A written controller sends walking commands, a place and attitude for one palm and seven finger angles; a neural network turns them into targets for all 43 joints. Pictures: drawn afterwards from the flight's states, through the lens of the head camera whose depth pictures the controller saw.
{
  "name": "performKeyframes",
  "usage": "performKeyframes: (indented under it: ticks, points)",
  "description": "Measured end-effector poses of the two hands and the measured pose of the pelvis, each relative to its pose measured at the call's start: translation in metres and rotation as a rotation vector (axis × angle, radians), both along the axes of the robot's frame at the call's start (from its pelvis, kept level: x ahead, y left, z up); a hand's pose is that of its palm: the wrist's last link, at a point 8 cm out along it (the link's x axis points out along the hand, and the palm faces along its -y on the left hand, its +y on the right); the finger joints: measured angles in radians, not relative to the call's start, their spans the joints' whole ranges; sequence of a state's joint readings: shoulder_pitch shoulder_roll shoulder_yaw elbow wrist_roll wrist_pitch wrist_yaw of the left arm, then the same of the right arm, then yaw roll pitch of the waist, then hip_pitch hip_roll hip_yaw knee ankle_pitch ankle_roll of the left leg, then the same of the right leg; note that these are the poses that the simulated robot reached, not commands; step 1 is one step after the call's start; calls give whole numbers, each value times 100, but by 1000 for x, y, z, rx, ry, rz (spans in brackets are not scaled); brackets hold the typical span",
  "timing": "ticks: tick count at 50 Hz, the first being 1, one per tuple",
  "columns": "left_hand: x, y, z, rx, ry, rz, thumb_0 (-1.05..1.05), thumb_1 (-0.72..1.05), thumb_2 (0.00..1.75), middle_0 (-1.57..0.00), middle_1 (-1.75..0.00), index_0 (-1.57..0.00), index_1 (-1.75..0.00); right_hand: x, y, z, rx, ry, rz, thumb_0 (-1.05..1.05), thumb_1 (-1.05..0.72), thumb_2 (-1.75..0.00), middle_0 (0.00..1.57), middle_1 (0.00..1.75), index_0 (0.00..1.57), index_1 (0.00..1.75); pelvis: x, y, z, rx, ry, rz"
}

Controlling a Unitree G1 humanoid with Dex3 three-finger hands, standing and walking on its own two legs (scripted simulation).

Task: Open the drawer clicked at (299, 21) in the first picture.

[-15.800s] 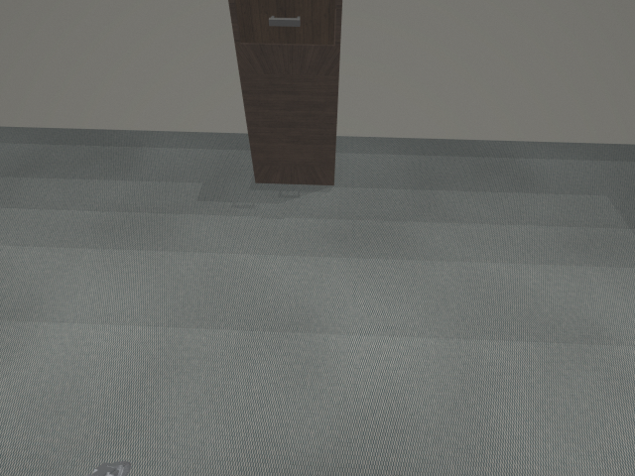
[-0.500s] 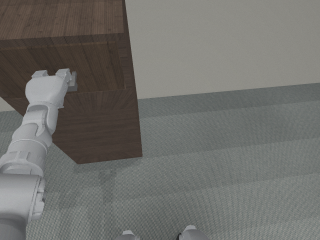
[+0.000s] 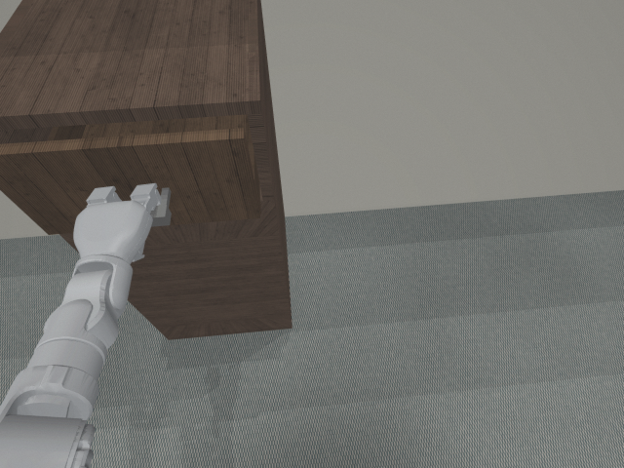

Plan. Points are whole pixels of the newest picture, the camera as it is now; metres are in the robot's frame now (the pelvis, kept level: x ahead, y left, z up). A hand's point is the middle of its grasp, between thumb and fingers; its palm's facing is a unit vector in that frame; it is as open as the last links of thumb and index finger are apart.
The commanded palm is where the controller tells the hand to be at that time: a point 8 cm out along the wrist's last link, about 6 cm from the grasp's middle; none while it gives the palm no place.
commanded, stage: pull the drawer open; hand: left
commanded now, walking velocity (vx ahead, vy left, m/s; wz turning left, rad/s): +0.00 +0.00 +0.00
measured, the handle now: (131, 207) +0.46 +0.27 +0.03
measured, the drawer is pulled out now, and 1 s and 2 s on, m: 0.04 0.18 0.28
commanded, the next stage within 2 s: none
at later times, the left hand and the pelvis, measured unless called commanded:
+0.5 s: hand (124, 303) +0.32 +0.25 +0.01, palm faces -0.02 -0.05 -1.00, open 5.7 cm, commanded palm +0.29 +0.25 +0.06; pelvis +0.00 -0.01 +0.00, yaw +1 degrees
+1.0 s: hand (117, 343) +0.27 +0.25 +0.01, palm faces -0.01 -0.07 -1.00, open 5.7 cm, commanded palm +0.23 +0.26 +0.06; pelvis -0.01 -0.02 +0.01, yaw +0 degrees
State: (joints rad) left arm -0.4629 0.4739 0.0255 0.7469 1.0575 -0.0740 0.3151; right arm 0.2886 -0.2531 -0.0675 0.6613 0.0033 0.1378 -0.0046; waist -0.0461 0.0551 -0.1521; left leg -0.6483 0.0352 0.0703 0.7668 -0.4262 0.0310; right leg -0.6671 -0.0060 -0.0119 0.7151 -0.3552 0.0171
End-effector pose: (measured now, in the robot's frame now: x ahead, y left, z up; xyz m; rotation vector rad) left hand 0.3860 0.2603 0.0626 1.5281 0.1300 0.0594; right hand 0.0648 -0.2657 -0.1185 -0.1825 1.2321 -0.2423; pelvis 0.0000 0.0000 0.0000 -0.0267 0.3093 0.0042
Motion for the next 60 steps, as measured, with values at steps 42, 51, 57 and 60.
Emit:
performKeyframes:
  ticks: [42,51,57,60]
  points:
    - [-106,-12,0,-17,-10,39,2,73,78,-29,-134,-38,-131,56,-7,15,-2,-225,85,1,-91,-90,20,30,20,30,-9,-19,6,24,-109,-4]
    - [-139,-15,-1,-23,-33,37,2,73,79,-28,-135,-39,-130,67,-8,19,-4,-262,101,1,-91,-90,20,30,20,30,-8,-19,5,24,-117,-6]
    - [-158,-17,-2,-22,-44,39,2,73,81,-29,-135,-39,-131,83,-1,21,6,-297,135,1,-91,-90,20,30,20,30,-9,-19,4,25,-129,0]
    - [-164,-18,-2,-23,-45,44,2,72,81,-29,-135,-39,-131,92,5,23,16,-322,149,1,-91,-90,20,30,20,30,-10,-19,4,25,-137,2]
